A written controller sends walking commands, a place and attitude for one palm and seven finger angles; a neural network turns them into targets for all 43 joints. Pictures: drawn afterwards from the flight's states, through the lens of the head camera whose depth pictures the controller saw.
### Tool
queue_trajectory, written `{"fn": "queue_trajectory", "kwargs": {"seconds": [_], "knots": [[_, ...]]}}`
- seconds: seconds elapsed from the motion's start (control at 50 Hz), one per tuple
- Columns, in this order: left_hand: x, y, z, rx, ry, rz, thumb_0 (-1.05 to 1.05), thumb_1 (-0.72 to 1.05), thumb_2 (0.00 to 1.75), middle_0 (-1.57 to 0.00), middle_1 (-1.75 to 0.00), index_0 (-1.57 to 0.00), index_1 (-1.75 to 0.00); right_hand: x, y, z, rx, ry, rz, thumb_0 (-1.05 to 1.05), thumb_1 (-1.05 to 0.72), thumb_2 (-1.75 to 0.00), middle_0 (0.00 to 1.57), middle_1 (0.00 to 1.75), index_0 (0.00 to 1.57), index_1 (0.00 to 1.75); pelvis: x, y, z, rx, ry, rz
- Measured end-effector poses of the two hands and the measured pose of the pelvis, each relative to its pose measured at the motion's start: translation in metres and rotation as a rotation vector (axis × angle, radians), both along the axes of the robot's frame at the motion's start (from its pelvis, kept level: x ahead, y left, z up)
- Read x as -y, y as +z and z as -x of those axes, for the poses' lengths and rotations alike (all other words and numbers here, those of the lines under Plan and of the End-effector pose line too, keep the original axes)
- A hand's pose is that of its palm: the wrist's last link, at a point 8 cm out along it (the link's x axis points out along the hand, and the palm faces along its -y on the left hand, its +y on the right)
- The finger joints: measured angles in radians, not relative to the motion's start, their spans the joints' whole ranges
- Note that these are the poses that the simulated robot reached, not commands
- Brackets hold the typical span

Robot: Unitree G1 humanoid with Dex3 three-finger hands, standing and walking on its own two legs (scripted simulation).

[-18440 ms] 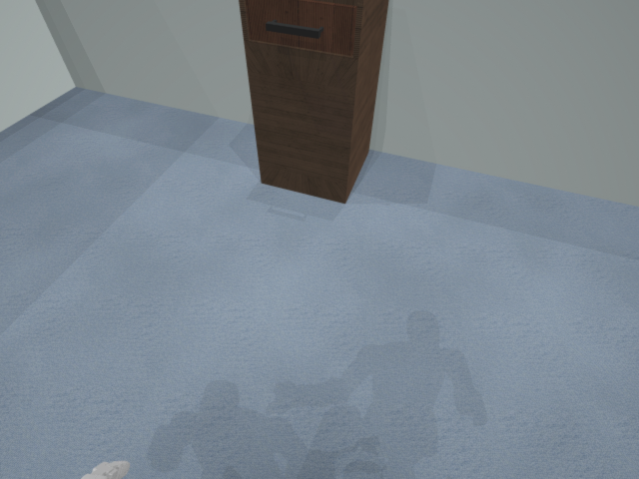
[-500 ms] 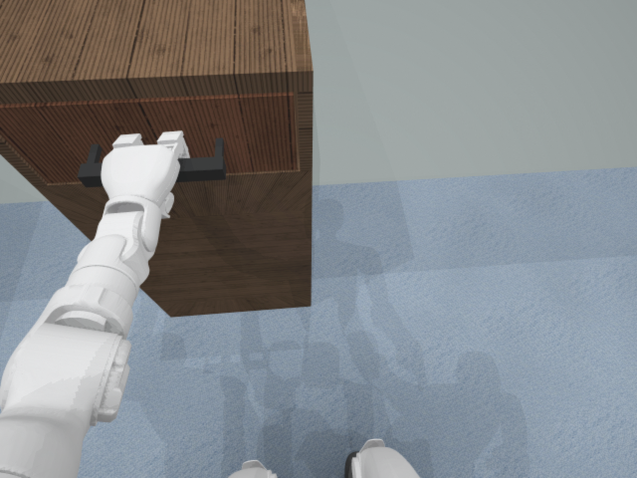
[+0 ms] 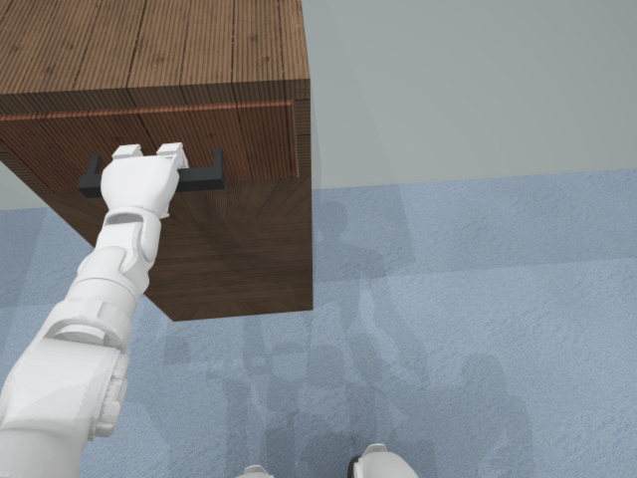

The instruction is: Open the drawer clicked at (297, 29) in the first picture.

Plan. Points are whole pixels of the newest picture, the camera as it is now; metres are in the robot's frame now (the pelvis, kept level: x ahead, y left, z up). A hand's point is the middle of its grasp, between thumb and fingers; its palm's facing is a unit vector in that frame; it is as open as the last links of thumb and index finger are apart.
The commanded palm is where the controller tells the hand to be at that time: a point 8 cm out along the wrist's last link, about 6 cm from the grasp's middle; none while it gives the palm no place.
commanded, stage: pull the drawer open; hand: left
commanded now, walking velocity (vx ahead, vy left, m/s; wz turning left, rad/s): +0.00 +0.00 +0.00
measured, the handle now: (156, 170) +0.53 +0.20 +0.03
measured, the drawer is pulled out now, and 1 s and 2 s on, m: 0.00 0.13 0.25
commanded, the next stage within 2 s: none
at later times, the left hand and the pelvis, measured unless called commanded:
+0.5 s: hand (153, 248) +0.41 +0.20 +0.00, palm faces -0.04 -0.04 -1.00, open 5.4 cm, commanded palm +0.38 +0.20 +0.06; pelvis +0.01 +0.00 +0.01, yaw +1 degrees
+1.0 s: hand (147, 290) +0.35 +0.19 +0.00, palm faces -0.04 -0.04 -1.00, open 5.4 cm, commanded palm +0.32 +0.19 +0.06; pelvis +0.00 -0.01 +0.01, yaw +1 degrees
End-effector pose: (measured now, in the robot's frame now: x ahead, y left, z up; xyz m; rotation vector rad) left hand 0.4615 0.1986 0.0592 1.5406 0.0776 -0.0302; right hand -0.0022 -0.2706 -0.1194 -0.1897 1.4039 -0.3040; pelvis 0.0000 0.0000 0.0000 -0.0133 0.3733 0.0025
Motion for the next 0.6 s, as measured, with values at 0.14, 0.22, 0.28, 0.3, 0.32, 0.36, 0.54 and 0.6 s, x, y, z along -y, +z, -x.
{"fn": "queue_trajectory", "kwargs": {"seconds": [0.14,0.22,0.28,0.3,0.32,0.36,0.54,0.6], "knots": [[0.000,-0.001,0.013,0.009,-0.005,0.007,0.00,0.74,0.81,-0.34,-1.35,-0.41,-1.34,-0.005,0.000,-0.014,0.016,0.005,-0.023,0.00,-0.91,-0.89,0.20,0.30,0.20,0.30,-0.001,0.004,-0.007,0.020,-0.003,-0.001],[0.000,-0.001,0.021,0.012,-0.006,0.006,0.00,0.74,0.82,-0.34,-1.35,-0.41,-1.34,-0.007,0.001,-0.029,0.045,0.018,-0.033,0.00,-0.91,-0.89,0.20,0.30,0.20,0.30,-0.002,0.006,-0.009,0.031,0.000,-0.001],[0.000,-0.001,0.029,0.015,-0.007,0.007,0.00,0.74,0.82,-0.33,-1.35,-0.41,-1.34,-0.008,0.001,-0.043,0.074,0.028,-0.040,0.00,-0.91,-0.89,0.20,0.30,0.20,0.30,-0.002,0.008,-0.011,0.041,0.000,-0.002],[0.000,-0.001,0.031,0.015,-0.007,0.007,0.00,0.74,0.82,-0.33,-1.35,-0.41,-1.34,-0.009,0.001,-0.047,0.085,0.032,-0.042,0.00,-0.91,-0.89,0.20,0.30,0.20,0.30,-0.002,0.008,-0.012,0.044,0.001,-0.002],[0.000,-0.001,0.034,0.017,-0.007,0.009,0.00,0.74,0.82,-0.33,-1.35,-0.41,-1.34,-0.009,0.002,-0.052,0.097,0.036,-0.045,0.00,-0.91,-0.89,0.20,0.30,0.20,0.30,-0.002,0.009,-0.013,0.047,0.001,-0.002],[0.000,-0.001,0.041,0.020,-0.007,0.011,0.00,0.75,0.82,-0.33,-1.35,-0.41,-1.34,-0.010,0.003,-0.062,0.120,0.045,-0.050,0.00,-0.91,-0.89,0.20,0.30,0.20,0.30,-0.002,0.010,-0.014,0.055,0.001,-0.002],[0.001,-0.002,0.074,0.035,-0.001,0.011,0.00,0.74,0.84,-0.32,-1.35,-0.41,-1.35,-0.013,0.007,-0.103,0.208,0.103,-0.065,0.00,-0.91,-0.89,0.20,0.30,0.20,0.30,0.001,0.013,-0.014,0.093,0.014,-0.006],[0.002,-0.002,0.083,0.036,0.006,0.007,0.00,0.74,0.85,-0.33,-1.35,-0.42,-1.35,-0.014,0.008,-0.113,0.235,0.119,-0.067,0.00,-0.91,-0.89,0.20,0.30,0.20,0.30,0.002,0.013,-0.013,0.105,0.018,-0.007]]}}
